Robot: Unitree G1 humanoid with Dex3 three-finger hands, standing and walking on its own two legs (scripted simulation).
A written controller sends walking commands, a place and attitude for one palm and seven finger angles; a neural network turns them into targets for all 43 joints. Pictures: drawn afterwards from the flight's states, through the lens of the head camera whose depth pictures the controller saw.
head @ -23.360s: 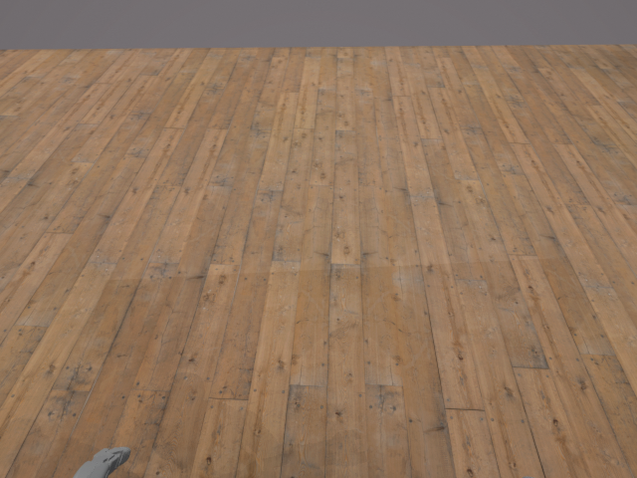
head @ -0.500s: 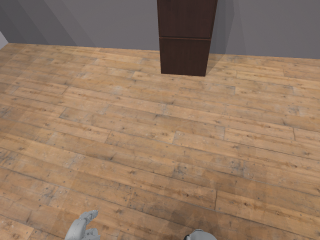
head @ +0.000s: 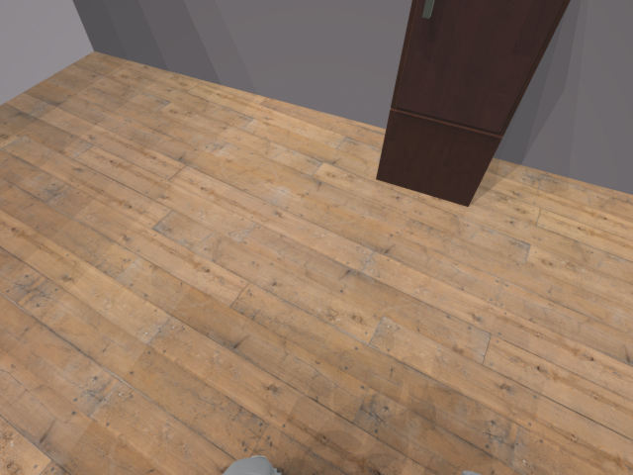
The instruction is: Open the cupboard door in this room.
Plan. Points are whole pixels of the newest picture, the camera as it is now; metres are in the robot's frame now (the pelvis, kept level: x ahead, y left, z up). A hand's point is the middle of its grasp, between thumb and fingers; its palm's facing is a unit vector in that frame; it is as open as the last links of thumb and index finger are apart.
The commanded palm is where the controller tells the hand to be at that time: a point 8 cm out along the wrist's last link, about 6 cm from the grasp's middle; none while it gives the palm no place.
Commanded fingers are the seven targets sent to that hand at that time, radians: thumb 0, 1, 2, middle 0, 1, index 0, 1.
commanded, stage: turn or walk to find it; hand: left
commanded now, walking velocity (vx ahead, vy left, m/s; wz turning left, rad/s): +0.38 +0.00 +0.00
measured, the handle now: out of the picture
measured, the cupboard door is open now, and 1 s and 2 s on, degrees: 0 0 0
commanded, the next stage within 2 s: stand and wait in 0.16 s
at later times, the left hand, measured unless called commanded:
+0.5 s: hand (248, 353) +0.31 +0.16 -0.16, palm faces -0.04 -0.97 -0.26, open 7.4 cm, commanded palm none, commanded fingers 0.00 0.90 0.90 -0.20 -0.30 -0.20 -0.30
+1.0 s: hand (239, 402) +0.23 +0.16 -0.17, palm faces +0.05 -0.98 -0.17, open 7.3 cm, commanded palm none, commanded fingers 0.00 0.90 0.90 -0.20 -0.30 -0.20 -0.30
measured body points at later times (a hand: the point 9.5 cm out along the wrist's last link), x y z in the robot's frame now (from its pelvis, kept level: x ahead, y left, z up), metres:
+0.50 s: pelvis +0.19 -0.03 -0.01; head +0.21 -0.05 +0.43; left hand +0.31 +0.21 -0.14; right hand +0.12 -0.24 -0.18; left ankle +0.09 +0.12 -0.72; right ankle +0.28 -0.13 -0.74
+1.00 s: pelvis +0.23 -0.02 +0.01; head +0.23 -0.01 +0.46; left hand +0.23 +0.21 -0.16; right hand +0.21 -0.24 -0.15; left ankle +0.20 +0.10 -0.74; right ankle +0.23 -0.14 -0.72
